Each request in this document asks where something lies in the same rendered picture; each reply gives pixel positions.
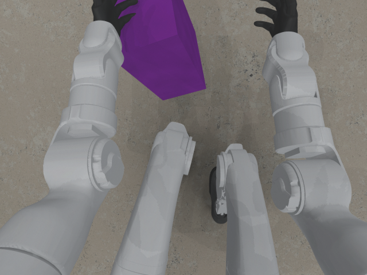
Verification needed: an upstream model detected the robot right thigh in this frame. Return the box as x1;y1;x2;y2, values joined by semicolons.
216;149;279;275

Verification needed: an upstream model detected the right robot upper arm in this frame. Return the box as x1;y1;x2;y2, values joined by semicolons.
271;159;367;275

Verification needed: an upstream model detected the robot right hand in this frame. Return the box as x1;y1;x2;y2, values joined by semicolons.
254;0;298;38

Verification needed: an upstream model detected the left robot forearm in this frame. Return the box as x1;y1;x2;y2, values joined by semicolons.
43;21;124;177

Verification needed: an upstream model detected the left robot upper arm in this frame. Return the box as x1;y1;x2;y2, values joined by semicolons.
0;136;124;275

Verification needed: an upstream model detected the right robot forearm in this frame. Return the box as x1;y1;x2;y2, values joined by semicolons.
262;32;352;201

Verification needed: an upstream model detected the robot right foot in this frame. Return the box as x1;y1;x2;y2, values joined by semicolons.
209;167;227;224

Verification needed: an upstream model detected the carton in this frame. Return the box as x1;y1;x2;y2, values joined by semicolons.
115;0;206;100

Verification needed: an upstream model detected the robot left hand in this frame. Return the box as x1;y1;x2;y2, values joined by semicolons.
92;0;138;37

